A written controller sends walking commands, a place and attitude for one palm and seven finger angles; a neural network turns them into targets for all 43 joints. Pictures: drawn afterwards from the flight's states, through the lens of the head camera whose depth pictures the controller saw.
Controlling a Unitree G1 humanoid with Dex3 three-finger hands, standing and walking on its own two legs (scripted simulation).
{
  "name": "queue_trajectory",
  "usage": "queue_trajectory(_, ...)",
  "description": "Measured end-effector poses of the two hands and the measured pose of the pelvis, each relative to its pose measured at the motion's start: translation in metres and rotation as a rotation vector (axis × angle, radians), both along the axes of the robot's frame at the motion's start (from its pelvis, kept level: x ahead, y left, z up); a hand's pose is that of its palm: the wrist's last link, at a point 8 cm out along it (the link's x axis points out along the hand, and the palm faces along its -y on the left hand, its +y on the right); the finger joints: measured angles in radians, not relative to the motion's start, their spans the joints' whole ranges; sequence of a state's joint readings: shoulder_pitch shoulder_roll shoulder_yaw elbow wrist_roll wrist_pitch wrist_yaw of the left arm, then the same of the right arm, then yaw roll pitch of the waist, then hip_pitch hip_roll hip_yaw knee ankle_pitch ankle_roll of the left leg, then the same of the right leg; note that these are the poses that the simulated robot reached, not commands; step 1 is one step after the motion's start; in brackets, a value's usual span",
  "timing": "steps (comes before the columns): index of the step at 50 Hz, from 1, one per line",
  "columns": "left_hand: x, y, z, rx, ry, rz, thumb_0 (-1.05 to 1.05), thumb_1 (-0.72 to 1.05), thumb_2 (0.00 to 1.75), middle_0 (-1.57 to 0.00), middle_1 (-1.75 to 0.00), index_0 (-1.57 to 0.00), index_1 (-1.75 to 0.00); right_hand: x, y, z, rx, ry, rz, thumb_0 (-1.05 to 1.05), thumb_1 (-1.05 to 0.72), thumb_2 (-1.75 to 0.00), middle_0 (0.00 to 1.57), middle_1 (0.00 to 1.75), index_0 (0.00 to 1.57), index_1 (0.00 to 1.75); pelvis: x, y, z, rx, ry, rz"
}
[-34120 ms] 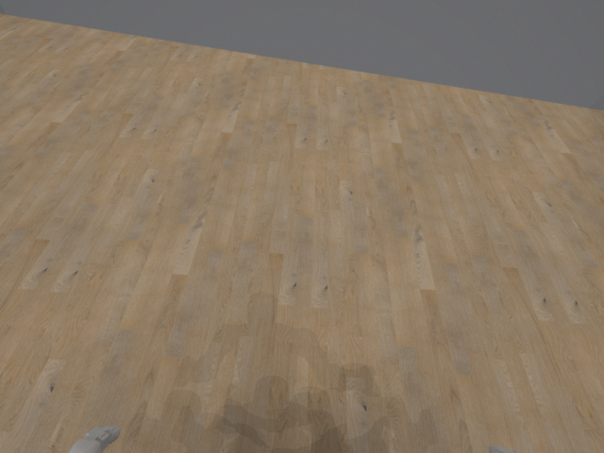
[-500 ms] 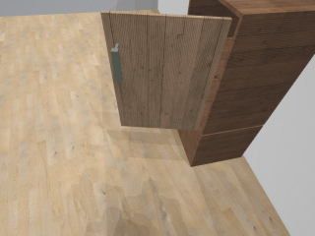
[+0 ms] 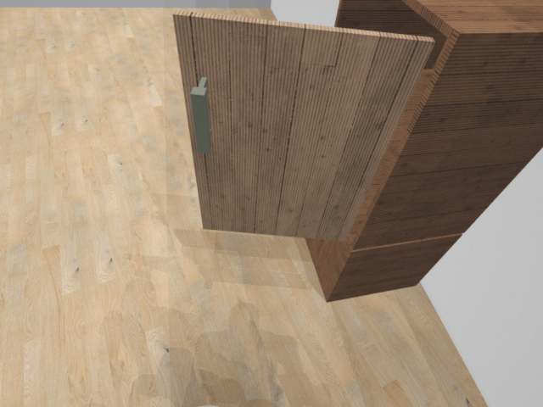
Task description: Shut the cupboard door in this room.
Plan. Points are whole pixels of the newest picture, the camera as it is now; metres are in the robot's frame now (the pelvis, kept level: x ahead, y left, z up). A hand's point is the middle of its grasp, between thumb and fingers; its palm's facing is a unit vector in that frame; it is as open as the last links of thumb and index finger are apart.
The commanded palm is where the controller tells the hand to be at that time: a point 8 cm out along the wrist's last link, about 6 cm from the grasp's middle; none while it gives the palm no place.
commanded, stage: shuffle to correct the standing spot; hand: left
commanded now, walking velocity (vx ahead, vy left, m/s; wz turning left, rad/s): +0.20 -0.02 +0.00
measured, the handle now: (204, 115) +0.60 +0.18 +0.09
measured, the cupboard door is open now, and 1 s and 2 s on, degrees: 75 75 75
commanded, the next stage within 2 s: come to a stop and stand still in 0.34 s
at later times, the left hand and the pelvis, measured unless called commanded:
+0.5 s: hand (197, 366) +0.21 +0.14 -0.15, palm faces +0.11 -0.97 -0.21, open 7.3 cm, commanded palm none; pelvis +0.14 -0.05 +0.01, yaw +3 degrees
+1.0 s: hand (200, 398) +0.16 +0.12 -0.16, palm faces +0.07 -0.96 -0.27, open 7.4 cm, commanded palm none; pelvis +0.14 -0.07 +0.00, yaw +0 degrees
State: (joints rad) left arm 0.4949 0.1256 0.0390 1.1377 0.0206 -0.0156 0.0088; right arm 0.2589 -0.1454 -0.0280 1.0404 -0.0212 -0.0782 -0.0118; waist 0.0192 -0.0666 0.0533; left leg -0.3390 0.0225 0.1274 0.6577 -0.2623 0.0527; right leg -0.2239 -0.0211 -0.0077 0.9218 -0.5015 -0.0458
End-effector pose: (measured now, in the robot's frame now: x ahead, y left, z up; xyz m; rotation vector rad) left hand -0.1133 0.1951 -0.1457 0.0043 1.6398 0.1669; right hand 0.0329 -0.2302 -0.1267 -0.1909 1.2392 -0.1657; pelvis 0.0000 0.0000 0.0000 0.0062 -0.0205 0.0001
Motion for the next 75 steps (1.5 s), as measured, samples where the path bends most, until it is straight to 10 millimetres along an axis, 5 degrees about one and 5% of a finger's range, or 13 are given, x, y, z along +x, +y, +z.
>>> queue_trajectory(12, 0.212, 0.031, 0.027, 0.111, -0.358, -0.087, 0.02, 0.95, 0.90, -0.19, -0.30, -0.19, -0.30, 0.011, 0.013, 0.010, 0.077, 0.159, -0.034, 0.01, -0.92, -0.90, 0.20, 0.30, 0.20, 0.30, 0.064, -0.011, 0.023, 0.006, 0.029, 0.013)
queue_trajectory(17, 0.283, 0.017, 0.030, 0.146, -0.435, -0.151, 0.01, 0.93, 0.90, -0.19, -0.30, -0.19, -0.30, 0.020, -0.001, -0.007, 0.118, 0.220, -0.079, 0.00, -0.91, -0.90, 0.21, 0.30, 0.20, 0.30, 0.099, -0.033, 0.013, 0.025, 0.027, 0.009)
queue_trajectory(20, 0.307, 0.004, 0.024, 0.155, -0.473, -0.143, 0.01, 0.92, 0.90, -0.19, -0.30, -0.19, -0.30, 0.034, -0.015, -0.018, 0.124, 0.258, -0.072, 0.01, -0.91, -0.90, 0.21, 0.30, 0.20, 0.30, 0.116, -0.043, 0.004, 0.013, 0.018, 0.025)
queue_trajectory(27, 0.302, -0.012, 0.025, 0.141, -0.400, -0.056, -0.01, 0.95, 0.90, -0.20, -0.30, -0.20, -0.30, 0.119, -0.042, 0.002, 0.056, 0.168, -0.013, 0.01, -0.91, -0.90, 0.20, 0.30, 0.20, 0.30, 0.152, -0.050, 0.018, -0.006, 0.017, 0.050)
queue_trajectory(33, 0.288, -0.012, 0.007, 0.091, -0.280, -0.039, 0.00, 0.93, 0.90, -0.20, -0.30, -0.20, -0.30, 0.189, -0.039, 0.005, 0.005, 0.038, 0.010, 0.01, -0.92, -0.90, 0.20, 0.30, 0.19, 0.30, 0.175, -0.039, 0.011, -0.027, 0.001, 0.028)
queue_trajectory(39, 0.284, -0.011, 0.002, 0.088, -0.228, -0.021, 0.00, 0.91, 0.90, -0.20, -0.30, -0.20, -0.30, 0.228, -0.025, 0.008, 0.011, -0.021, 0.053, 0.00, -0.92, -0.90, 0.20, 0.30, 0.19, 0.30, 0.177, -0.038, 0.010, 0.010, 0.001, 0.018)
queue_trajectory(44, 0.280, -0.013, 0.012, 0.127, -0.242, -0.035, 0.00, 0.91, 0.90, -0.20, -0.30, -0.19, -0.30, 0.241, -0.024, 0.002, 0.055, -0.072, 0.072, 0.00, -0.91, -0.90, 0.20, 0.30, 0.20, 0.30, 0.162, -0.046, 0.010, 0.008, 0.012, 0.014)
queue_trajectory(54, 0.259, -0.035, 0.026, 0.196, -0.353, -0.094, 0.00, 0.90, 0.90, -0.20, -0.30, -0.20, -0.30, 0.206, -0.063, -0.007, 0.101, -0.130, 0.025, 0.00, -0.91, -0.90, 0.20, 0.30, 0.20, 0.30, 0.133, -0.071, 0.004, -0.007, -0.018, 0.014)
queue_trajectory(65, 0.254, -0.046, 0.021, 0.143, -0.429, -0.112, 0.00, 0.90, 0.90, -0.20, -0.30, -0.20, -0.30, 0.111, -0.080, 0.003, 0.044, -0.009, 0.008, 0.00, -0.92, -0.90, 0.20, 0.30, 0.20, 0.30, 0.101, -0.082, 0.010, -0.004, -0.030, 0.022)
queue_trajectory(75, 0.212, -0.049, 0.018, 0.120, -0.325, -0.122, 0.00, 0.90, 0.90, -0.20, -0.30, -0.20, -0.30, 0.039, -0.086, 0.004, 0.038, 0.137, -0.031, 0.01, -0.91, -0.90, 0.20, 0.30, 0.20, 0.30, 0.085, -0.087, 0.014, -0.001, -0.012, 0.019)
